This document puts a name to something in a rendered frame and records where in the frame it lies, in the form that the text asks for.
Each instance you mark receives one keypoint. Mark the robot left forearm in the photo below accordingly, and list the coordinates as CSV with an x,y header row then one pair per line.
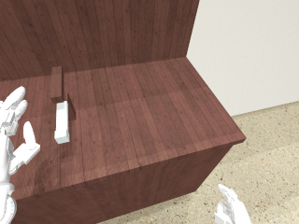
x,y
8,205

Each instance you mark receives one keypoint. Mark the counter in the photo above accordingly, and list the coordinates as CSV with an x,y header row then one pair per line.
x,y
144,127

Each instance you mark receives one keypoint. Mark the robot left hand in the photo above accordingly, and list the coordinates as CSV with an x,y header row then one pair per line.
x,y
11,111

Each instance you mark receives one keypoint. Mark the tap lever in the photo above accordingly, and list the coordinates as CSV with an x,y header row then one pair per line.
x,y
61,135

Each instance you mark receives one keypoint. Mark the robot right hand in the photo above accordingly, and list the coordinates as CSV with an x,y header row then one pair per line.
x,y
235,213

